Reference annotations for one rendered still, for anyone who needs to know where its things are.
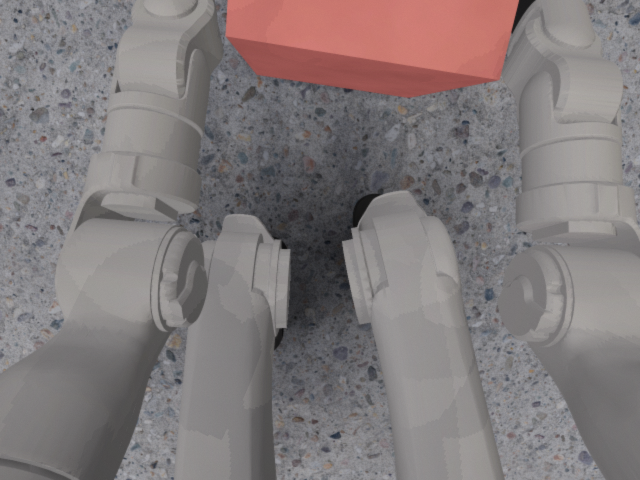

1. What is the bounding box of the right robot foot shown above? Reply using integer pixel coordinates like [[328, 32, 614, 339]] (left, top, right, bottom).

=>
[[353, 194, 381, 228]]

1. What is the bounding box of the robot right hand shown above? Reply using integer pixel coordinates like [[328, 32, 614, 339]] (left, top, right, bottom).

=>
[[511, 0, 535, 34]]

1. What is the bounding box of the left robot upper arm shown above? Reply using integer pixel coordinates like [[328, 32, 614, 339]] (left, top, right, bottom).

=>
[[0, 218, 208, 480]]

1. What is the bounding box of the right robot thigh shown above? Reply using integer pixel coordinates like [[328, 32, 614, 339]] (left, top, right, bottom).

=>
[[342, 209, 505, 480]]

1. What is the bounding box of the left robot forearm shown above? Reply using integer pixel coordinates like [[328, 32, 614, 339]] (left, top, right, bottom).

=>
[[55, 0, 224, 311]]

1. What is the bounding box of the carton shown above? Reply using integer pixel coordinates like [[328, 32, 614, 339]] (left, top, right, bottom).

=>
[[226, 0, 519, 98]]

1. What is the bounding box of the right robot forearm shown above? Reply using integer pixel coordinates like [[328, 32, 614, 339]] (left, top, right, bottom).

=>
[[502, 0, 640, 258]]

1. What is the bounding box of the right robot upper arm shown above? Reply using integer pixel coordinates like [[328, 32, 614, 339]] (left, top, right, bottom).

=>
[[497, 244, 640, 480]]

